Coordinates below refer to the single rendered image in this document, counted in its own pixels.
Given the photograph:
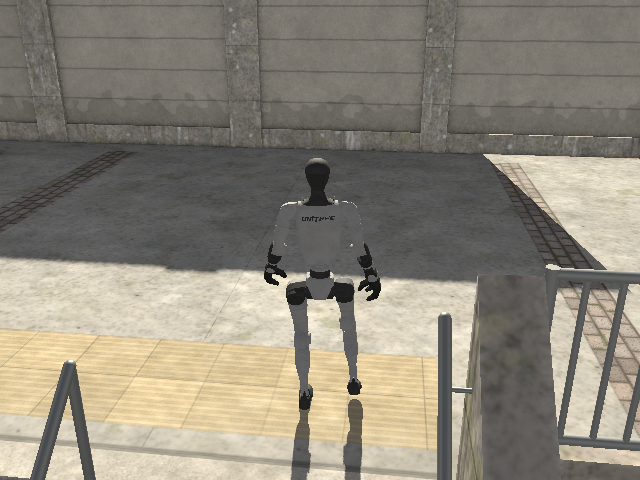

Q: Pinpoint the robot right forearm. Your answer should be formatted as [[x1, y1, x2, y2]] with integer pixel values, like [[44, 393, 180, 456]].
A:
[[357, 241, 379, 282]]

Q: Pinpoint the robot right shin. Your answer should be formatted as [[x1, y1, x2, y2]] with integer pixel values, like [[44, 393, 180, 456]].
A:
[[343, 314, 358, 383]]

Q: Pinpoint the robot right hand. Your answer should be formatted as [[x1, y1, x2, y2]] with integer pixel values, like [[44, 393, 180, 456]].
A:
[[358, 277, 381, 301]]

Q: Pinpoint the robot left hand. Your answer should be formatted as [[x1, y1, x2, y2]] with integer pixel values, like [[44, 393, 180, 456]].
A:
[[264, 268, 287, 286]]

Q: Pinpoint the robot right upper arm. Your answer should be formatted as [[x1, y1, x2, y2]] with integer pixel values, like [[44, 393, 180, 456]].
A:
[[339, 201, 367, 257]]

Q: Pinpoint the robot left shin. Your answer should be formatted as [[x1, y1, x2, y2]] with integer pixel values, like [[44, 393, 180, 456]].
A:
[[294, 332, 310, 396]]

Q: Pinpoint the robot left upper arm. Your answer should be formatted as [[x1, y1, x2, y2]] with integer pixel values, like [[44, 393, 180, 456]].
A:
[[271, 202, 298, 256]]

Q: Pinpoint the robot shin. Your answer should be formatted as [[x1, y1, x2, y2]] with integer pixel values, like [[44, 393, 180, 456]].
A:
[[343, 314, 358, 383], [294, 332, 310, 396]]

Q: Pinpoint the robot left forearm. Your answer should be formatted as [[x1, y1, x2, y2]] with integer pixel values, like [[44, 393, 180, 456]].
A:
[[265, 241, 282, 273]]

